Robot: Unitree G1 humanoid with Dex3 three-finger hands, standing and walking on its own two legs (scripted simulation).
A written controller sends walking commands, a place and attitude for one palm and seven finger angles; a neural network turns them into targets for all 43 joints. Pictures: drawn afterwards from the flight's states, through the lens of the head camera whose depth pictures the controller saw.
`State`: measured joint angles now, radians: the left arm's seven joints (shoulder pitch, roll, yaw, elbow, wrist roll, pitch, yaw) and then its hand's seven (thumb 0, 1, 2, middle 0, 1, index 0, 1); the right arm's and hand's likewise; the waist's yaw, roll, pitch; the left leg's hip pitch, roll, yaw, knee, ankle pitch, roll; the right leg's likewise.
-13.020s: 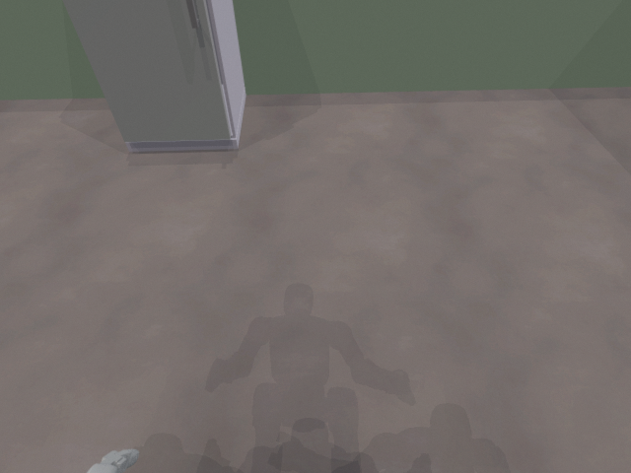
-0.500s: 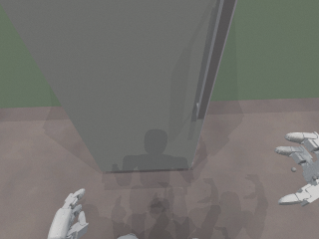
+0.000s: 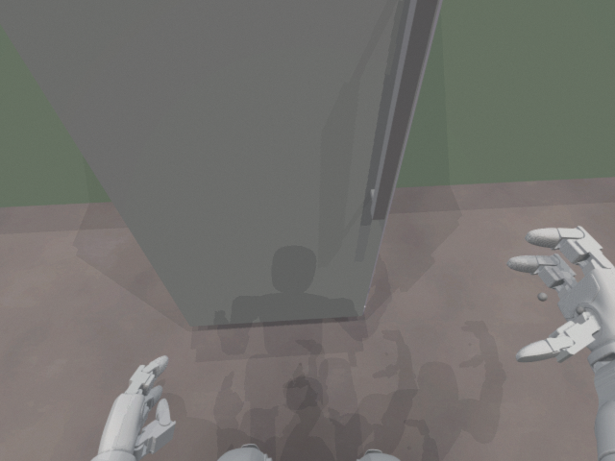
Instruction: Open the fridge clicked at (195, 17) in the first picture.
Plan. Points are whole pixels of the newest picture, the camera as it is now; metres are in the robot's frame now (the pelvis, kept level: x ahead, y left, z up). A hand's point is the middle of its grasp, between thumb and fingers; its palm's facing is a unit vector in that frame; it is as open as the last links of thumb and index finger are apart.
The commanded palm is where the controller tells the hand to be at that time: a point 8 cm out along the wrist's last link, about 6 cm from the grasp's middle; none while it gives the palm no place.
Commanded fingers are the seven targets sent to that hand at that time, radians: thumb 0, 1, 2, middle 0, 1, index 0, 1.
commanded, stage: move the hooked fingers beside the handle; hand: right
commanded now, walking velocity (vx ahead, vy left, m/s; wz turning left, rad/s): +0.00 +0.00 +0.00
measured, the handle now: (394, 113) +0.57 -0.10 +0.14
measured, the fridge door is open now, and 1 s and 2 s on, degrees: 0 0 0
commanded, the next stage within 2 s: none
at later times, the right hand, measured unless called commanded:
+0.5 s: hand (495, 238) +0.39 -0.23 +0.07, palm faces -0.05 +1.00 -0.01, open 14.0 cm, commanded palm +0.37 -0.28 +0.08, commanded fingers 0.00 0.50 -0.30 0.30 1.20 0.30 1.20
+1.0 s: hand (464, 198) +0.46 -0.21 +0.07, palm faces -0.08 +1.00 +0.00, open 14.0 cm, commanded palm +0.45 -0.26 +0.08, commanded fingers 0.00 0.50 -0.30 0.30 1.20 0.30 1.20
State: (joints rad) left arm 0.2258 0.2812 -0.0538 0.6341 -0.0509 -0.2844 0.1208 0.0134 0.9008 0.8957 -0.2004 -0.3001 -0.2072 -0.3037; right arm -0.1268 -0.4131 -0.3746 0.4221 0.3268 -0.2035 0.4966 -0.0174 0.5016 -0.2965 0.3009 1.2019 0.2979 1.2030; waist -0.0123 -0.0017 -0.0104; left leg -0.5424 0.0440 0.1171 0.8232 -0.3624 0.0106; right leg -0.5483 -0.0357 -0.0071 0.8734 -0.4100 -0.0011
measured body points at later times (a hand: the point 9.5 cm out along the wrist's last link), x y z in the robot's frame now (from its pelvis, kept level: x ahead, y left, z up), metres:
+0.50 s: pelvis +0.02 +0.00 +0.00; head +0.08 -0.01 +0.44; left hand +0.13 +0.27 -0.09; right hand +0.39 -0.29 +0.07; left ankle +0.04 +0.12 -0.70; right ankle +0.02 -0.12 -0.70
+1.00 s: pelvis +0.01 +0.00 -0.01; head +0.10 -0.01 +0.43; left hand +0.09 +0.27 -0.12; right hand +0.46 -0.26 +0.08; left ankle +0.04 +0.12 -0.70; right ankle +0.02 -0.12 -0.70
